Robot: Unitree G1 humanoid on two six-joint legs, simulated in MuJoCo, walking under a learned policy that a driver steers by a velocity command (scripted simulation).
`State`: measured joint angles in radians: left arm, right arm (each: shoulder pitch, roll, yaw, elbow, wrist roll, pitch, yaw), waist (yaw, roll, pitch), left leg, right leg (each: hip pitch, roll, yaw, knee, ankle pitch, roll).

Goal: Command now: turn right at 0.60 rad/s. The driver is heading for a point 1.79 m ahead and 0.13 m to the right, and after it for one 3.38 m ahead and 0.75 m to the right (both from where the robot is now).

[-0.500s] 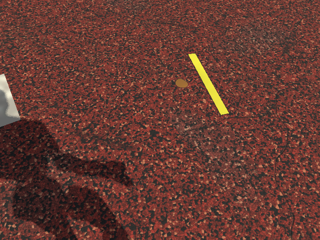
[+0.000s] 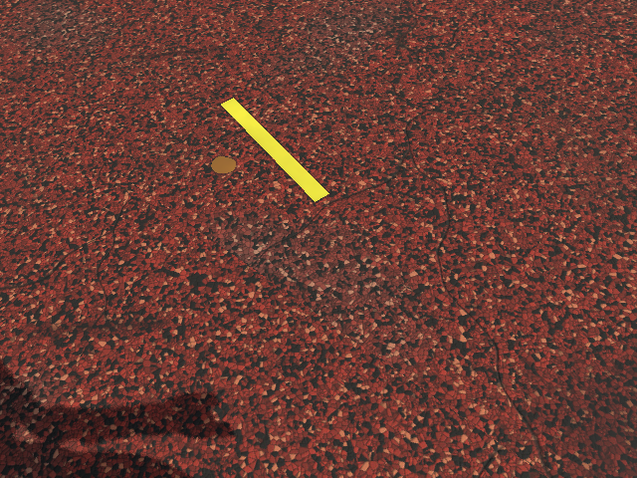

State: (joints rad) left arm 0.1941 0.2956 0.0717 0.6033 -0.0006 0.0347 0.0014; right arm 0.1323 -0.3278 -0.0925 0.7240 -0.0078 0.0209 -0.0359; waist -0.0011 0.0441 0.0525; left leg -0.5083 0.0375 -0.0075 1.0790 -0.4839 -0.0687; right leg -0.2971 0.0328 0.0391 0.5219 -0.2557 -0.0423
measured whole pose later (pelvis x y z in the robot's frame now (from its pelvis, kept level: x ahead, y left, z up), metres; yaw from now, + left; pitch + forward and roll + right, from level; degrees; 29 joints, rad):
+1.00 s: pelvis -0.01 -0.01 +0.00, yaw -16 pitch -2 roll +0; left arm 0.21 0.22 0.02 0.76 0.01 0.01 0.02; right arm 0.20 -0.27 -0.04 0.84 -0.01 0.00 -0.02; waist -0.02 0.00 0.03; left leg -0.21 0.04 -0.03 0.49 -0.25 -0.05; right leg -0.17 0.03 0.07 0.51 -0.31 -0.01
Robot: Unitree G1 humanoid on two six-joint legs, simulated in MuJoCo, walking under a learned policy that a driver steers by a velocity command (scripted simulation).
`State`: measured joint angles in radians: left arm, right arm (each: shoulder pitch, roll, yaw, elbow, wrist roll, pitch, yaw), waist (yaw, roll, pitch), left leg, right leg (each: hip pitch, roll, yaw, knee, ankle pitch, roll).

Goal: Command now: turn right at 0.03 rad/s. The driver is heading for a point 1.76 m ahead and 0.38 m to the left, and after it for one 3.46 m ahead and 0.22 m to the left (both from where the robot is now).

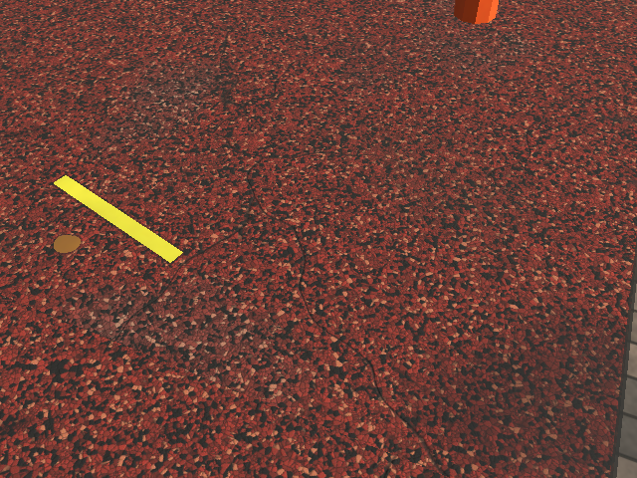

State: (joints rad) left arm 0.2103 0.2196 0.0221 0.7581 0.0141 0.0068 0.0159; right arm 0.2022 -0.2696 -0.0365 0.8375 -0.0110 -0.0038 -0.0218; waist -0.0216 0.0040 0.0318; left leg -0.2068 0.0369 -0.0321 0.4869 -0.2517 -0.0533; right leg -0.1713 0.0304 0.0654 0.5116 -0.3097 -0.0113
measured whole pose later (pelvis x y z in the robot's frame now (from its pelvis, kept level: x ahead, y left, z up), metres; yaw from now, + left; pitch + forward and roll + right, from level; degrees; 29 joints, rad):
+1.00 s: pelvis +0.40 +0.00 +0.01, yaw +1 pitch +0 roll -2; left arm 0.32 0.26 0.05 0.88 0.00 -0.10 -0.03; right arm 0.19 -0.31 -0.04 0.81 0.01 -0.07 -0.01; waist 0.04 0.05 0.03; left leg -0.65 0.14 -0.05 0.99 -0.17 0.00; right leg -0.12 0.09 -0.05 0.26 -0.14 -0.08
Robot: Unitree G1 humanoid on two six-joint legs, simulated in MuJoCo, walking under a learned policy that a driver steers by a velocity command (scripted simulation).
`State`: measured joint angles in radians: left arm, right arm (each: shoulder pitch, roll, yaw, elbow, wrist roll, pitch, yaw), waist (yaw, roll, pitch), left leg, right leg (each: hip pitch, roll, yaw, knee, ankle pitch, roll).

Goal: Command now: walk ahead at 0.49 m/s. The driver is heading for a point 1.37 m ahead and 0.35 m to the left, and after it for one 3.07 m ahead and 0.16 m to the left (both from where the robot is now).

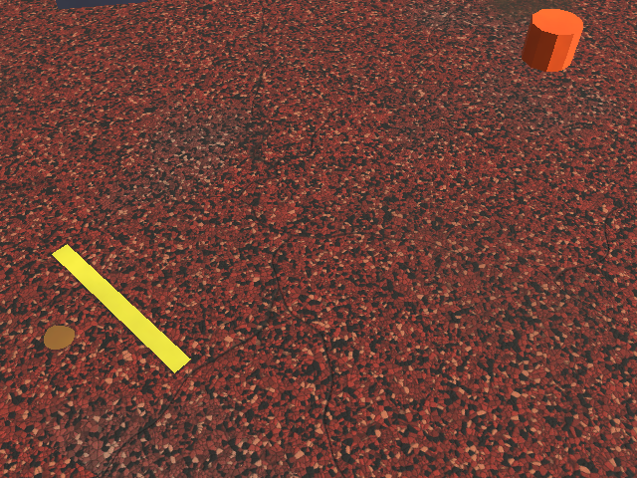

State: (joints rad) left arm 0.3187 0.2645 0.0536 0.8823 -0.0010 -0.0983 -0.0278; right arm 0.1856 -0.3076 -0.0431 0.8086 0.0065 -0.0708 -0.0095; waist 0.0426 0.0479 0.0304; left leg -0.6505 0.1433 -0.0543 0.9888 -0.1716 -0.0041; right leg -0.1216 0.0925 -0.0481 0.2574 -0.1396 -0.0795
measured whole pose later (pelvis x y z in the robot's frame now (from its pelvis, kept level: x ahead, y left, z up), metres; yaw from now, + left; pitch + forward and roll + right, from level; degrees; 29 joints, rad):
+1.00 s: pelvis +0.57 +0.01 +0.00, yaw +2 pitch +0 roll -1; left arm 0.23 0.26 0.05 0.89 0.01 -0.10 -0.03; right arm 0.26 -0.30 -0.06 0.87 0.03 -0.06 -0.01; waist 0.02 0.05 0.03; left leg -0.55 0.09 -0.06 1.11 -0.29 0.03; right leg -0.20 0.05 -0.10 0.35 -0.15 -0.07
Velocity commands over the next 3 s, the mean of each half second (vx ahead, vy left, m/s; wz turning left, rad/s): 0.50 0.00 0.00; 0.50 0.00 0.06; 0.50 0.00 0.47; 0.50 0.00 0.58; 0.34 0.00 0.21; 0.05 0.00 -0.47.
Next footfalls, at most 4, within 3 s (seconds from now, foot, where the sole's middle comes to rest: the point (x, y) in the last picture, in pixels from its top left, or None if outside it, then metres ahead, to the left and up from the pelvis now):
0.26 left None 0.33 0.16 -0.78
0.80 right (384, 416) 0.63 -0.07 -0.78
1.34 left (278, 307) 0.91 0.18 -0.78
1.82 right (320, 211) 1.25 0.09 -0.78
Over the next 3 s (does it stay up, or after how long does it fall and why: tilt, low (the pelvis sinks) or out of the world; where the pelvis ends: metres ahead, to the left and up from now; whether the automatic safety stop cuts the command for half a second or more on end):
stays up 1.33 0.31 0.00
